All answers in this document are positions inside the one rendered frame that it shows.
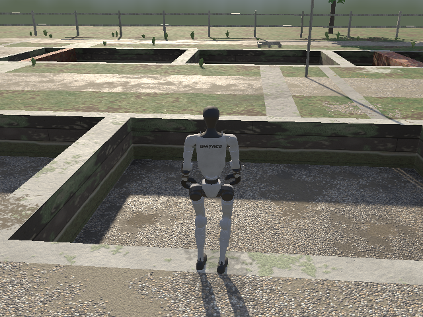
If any robot right upper arm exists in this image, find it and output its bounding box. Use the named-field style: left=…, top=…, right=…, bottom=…
left=225, top=134, right=240, bottom=169

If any humanoid robot torso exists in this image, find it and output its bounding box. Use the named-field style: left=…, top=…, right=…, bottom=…
left=196, top=132, right=227, bottom=198

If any left robot hand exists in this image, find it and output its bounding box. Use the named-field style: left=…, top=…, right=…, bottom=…
left=181, top=178, right=197, bottom=189

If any robot left upper arm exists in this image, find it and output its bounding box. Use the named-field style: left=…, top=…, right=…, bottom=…
left=183, top=134, right=198, bottom=171

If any right robot hand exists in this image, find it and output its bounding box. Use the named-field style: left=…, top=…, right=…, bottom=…
left=225, top=174, right=241, bottom=185

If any robot right thigh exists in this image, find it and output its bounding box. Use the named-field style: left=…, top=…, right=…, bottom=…
left=219, top=184, right=234, bottom=230

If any right robot forearm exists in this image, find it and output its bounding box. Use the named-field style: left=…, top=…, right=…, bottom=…
left=232, top=160, right=241, bottom=178

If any left robot forearm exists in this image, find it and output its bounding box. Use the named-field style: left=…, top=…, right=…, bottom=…
left=181, top=161, right=190, bottom=181

